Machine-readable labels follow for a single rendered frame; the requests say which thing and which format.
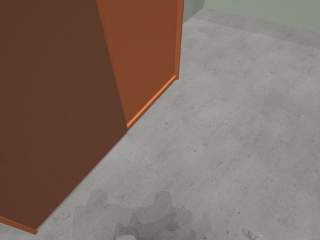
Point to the robot right hand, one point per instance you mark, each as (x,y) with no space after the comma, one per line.
(251,234)

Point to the wardrobe door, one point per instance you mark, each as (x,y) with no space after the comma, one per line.
(141,40)
(60,108)

